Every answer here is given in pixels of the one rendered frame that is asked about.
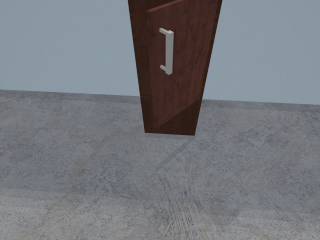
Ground handle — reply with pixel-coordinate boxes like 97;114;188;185
159;28;174;75

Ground cupboard door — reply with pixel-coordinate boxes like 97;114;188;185
146;0;218;129

